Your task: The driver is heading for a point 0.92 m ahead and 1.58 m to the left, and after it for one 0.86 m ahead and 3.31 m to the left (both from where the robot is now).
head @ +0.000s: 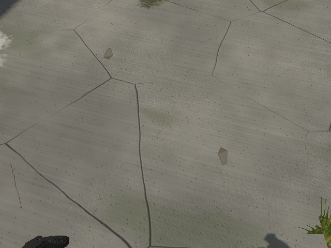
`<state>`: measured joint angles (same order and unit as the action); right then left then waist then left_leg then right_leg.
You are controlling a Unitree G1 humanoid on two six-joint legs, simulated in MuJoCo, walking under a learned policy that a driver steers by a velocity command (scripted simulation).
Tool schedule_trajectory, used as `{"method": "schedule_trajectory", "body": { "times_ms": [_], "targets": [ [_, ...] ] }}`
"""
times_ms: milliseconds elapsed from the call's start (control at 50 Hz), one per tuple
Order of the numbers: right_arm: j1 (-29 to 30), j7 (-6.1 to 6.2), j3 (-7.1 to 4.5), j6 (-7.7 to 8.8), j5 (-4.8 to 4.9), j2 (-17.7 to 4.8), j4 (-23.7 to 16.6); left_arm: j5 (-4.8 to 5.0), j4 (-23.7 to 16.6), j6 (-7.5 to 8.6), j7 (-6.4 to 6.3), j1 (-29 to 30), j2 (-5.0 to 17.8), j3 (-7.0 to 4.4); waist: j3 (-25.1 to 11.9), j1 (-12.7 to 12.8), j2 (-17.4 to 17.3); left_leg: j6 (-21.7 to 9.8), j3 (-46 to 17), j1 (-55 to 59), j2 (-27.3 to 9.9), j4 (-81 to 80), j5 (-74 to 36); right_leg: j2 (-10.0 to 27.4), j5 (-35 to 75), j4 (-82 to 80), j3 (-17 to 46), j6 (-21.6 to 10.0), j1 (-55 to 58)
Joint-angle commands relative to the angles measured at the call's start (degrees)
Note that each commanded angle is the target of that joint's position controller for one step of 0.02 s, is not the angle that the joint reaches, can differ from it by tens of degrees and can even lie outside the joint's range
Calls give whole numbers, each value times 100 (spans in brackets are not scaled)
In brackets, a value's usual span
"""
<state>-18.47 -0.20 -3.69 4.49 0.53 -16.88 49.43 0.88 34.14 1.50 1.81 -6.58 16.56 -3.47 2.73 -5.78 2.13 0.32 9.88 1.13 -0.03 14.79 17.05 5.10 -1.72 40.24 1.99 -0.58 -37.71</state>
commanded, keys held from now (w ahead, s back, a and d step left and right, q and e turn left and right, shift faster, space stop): q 1.00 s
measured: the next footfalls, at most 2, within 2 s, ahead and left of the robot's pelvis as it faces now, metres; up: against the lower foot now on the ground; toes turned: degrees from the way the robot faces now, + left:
right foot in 0.08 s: +0.23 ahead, -0.13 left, +0.00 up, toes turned -1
left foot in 0.52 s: +0.18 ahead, +0.11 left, +0.00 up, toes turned +17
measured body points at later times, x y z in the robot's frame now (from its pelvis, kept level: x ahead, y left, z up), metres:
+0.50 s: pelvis +0.14 -0.01 +0.00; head +0.16 +0.01 +0.44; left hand +0.24 +0.29 -0.11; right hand +0.31 -0.27 -0.11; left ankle +0.15 +0.10 -0.72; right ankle +0.19 -0.13 -0.74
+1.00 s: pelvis +0.17 +0.00 +0.00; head +0.20 +0.02 +0.45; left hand +0.18 +0.32 -0.10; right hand +0.45 -0.18 -0.09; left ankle +0.14 +0.10 -0.74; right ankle +0.24 -0.12 -0.73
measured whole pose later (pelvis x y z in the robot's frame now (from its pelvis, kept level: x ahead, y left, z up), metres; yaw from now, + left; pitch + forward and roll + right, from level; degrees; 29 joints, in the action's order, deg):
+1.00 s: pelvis +0.17 +0.00 +0.00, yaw +30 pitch +2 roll -1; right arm -8.8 1.8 -4.6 -2.8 1.1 -18.4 38.4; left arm 0.7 45.6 0.8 -0.6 -4.4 16.8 -4.8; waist 2.2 -1.1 -0.9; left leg -1.4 -11.7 -18.4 5.5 29.6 12.6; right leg -2.4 -15.9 30.7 4.8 3.3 -17.5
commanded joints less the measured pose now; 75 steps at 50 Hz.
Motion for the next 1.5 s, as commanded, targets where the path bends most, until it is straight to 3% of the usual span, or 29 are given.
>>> {"method": "schedule_trajectory", "body": {
  "times_ms": [20, 80, 100, 120, 140, 180, 220, 300, 380, 500, 520, 540, 560, 580, 620, 680, 980, 1000, 1020, 1040, 1060, 1080, 1120, 1240, 1380, 1440, 1460, 1480, 1500],
  "targets": [
    [53, -3, -201, -32, 135, -1088, -163, -53, -555, 179, 87, 415, 193, -36, 1, 259, -658, -875, -668, -171, -1418, 64, -4051, -375, -91, -707, -334, -199, 764],
    [128, 1, -124, -44, 159, -977, -118, -221, -90, 205, -31, -1016, 856, -314, -945, 1131, -601, -377, -538, -686, -928, 2014, -4410, -438, 1649, -1489, -329, -594, 3272],
    [-4, -44, 69, 25, -117, -489, -332, -413, -36, 154, -158, -1655, 1373, -379, -1918, 1211, 483, -25, -485, -2226, -430, 3947, -1196, 1106, 4942, -676, 1065, -1154, 5291],
    [-934, -105, 201, 25, -31, -227, -101, -432, -143, 109, -149, -1526, 1284, -266, -3195, 920, 1244, 233, -1399, -3134, 140, 5527, 2600, 2435, 5587, -788, 2631, -2156, 6248],
    [-558, -95, -10, -50, 148, -919, 29, -304, -139, 40, -114, -1459, 986, -247, -3104, 1186, 485, 250, -1843, -3127, -125, 5801, 2434, 1976, 4644, -1054, 2054, -1913, 5555],
    [66, 10, -5, -215, 177, -687, -141, -126, 4, 70, -95, -643, 607, -109, -1519, 798, 232, 316, -1459, -3629, -503, 5299, 1803, 1351, 2981, -1593, 1037, -1421, 4125],
    [-216, 144, -34, -490, 68, -539, -25, -216, 86, 119, -92, -64, 481, -90, -998, 380, 440, 506, -1262, -2672, -566, 5048, 1087, 1073, 2054, -2225, 379, -1283, 2547],
    [-124, 269, -104, -708, 9, -459, -266, -279, 223, 166, -216, 337, 579, -164, -771, 256, 563, 550, -1123, -2554, -572, 4592, 464, 1183, 955, -2642, -153, -1370, 1986],
    [464, 153, -101, -754, -12, -436, -616, -214, 428, 47, -374, 290, 697, -221, -701, 450, 485, 368, -1011, -2508, -654, 3709, 14, 1330, -39, -2729, -334, -1319, 2208],
    [359, -45, -206, -784, -25, -519, -800, 43, 673, -144, -371, 351, 845, -296, -676, 290, 350, -111, -537, -1721, -321, 1955, -326, 1355, -177, -1802, -623, -814, 2577],
    [199, -21, -275, -762, -71, -681, -760, 54, 814, -176, -364, 78, 673, -270, -609, 296, -1, -311, -722, -1384, -221, 1358, -890, 1050, -655, -1194, -851, -459, 2395],
    [120, 76, -427, -722, -72, -1281, -843, -115, 831, -207, -347, -146, 409, -210, -492, 468, -1424, -731, -2234, -924, -1198, 653, -2761, 371, -1812, 339, -1438, 112, 1536],
    [198, 88, -480, -650, -193, -1747, -1027, -235, 488, -208, -390, 292, 371, -177, -359, 405, -2343, -1895, -3966, -666, -2246, 408, -3616, -561, -3746, 1723, -1031, 503, 39],
    [76, 23, -419, -507, -273, -1482, -1035, -202, 461, -216, -413, 632, 581, -235, -734, 147, -1518, -2109, -3852, -669, -2154, 359, -3378, -536, -3795, 2565, -159, 429, -80],
    [576, 46, -367, -358, -104, -1227, -1087, -96, 619, -234, -464, 452, 606, -290, -736, 469, -916, -1511, -3025, -594, -1591, 513, -2889, -354, -2813, 2621, 146, 289, -216],
    [836, 176, -246, -430, -2, -908, -1204, -120, 712, -208, -489, 347, 638, -335, -936, 620, -935, -1303, -2705, -683, -1317, 586, -3301, -436, -2112, 2531, 185, 377, 154],
    [1193, 217, -328, -692, 85, -1078, -1500, -9, 862, 45, -220, 27, 600, -289, -850, 660, -1167, -1104, -3772, -1028, -795, 1021, -2328, -782, -1323, -1385, 245, 341, 2034],
    [1246, 239, -306, -715, 115, -1016, -1536, -28, 939, 63, -206, -184, 670, -321, -859, 765, -1073, -886, -3685, -1279, -595, 1194, -1915, -637, -641, -2012, 236, 239, 2557],
    [1078, 245, -239, -717, 72, -783, -1567, -112, 946, 45, -232, -332, 1004, -399, -988, 678, -444, -581, -3289, -1907, -221, 1881, -734, 236, -241, -2197, 918, -72, 3263],
    [683, 219, -190, -675, 57, -545, -1629, -203, 886, -29, -287, -111, 1455, -466, -829, 264, 1144, -201, -2165, -3110, 806, 2957, 1553, 1352, 1175, -2198, 2187, -871, 3663],
    [724, 209, -336, -614, -14, -1053, -1605, -330, 806, -17, -273, -85, 1207, -412, -782, 467, 1159, 78, -1957, -3460, 558, 4316, 2093, 1967, 1328, -2315, 2742, -1590, 3267],
    [675, 196, -460, -620, 33, -1358, -1485, -299, 694, -2, -294, 183, 909, -317, -652, 392, 675, 167, -1997, -3415, 346, 4954, 1684, 1687, 1066, -2281, 2213, -1510, 3072],
    [580, 208, -458, -737, 32, -1149, -1320, -129, 630, -26, -350, 505, 633, -230, -422, 352, 526, 365, -1850, -3570, 261, 5410, 1007, 1026, 551, -2204, 1262, -1073, 3028],
    [1182, 110, -250, -743, 90, -652, -1735, -161, 747, -166, -471, -84, 905, -273, -518, 828, 723, 618, -1285, -3650, -109, 4249, 587, 1054, 1092, -2224, 518, -1259, 3797],
    [1056, -73, -195, -755, 95, -660, -1842, 44, 750, -121, -250, -107, 1285, -397, -385, 812, 778, 104, -623, -2205, -199, 2390, 501, 1255, -1686, -2604, 181, -1065, 2985],
    [-75, -71, -317, -678, 125, -765, -1326, 104, 839, -51, -174, -73, 896, -288, -529, 275, 255, -357, -421, -352, 130, 1195, 89, 899, -2334, -1493, -449, -610, 1992],
    [-813, -8, -467, -634, 159, -1157, -1154, -39, 749, -16, -124, 84, 456, -148, -653, 3, -924, -755, -1859, 624, -734, 671, 384, 402, -2633, 491, -1082, -169, 892],
    [-927, -40, -562, -469, 100, -1915, -1346, -153, 189, 115, -118, 581, 291, -87, -530, 17, -2090, -1935, -4984, 1064, -2076, 16, 1090, -632, -3601, 2039, -751, 150, -1258],
    [-802, -96, -439, -280, 9, -1438, -1383, 19, 119, 255, -95, 909, 703, -185, -406, -123, -1364, -2197, -5262, 720, -2260, -429, 1714, -346, -3425, 2648, 121, 57, -1601]
  ]
}}
Keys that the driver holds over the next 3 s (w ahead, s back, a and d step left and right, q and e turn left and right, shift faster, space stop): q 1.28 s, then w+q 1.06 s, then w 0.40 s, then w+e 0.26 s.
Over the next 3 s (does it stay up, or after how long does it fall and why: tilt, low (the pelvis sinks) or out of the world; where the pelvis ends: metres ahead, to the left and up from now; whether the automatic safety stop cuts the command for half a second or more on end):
stays up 0.49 0.78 -0.02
